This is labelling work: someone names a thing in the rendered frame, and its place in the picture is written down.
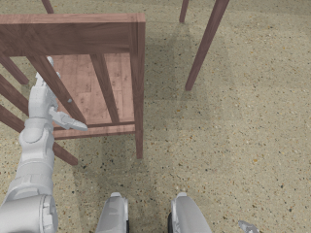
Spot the robot left forearm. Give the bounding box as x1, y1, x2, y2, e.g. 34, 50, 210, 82
0, 116, 54, 209

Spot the left robot upper arm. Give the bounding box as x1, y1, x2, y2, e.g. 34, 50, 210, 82
0, 193, 58, 233

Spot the robot right hand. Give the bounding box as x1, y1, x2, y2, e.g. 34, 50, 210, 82
238, 219, 259, 233

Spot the chair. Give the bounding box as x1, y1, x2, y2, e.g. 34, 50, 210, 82
0, 13, 146, 166

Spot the robot right shin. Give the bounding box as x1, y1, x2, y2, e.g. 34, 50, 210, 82
172, 192, 187, 233

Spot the robot left hand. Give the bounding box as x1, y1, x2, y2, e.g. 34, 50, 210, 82
28, 56, 88, 131

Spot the left robot thigh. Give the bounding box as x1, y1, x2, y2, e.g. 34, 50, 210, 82
95, 196, 128, 233

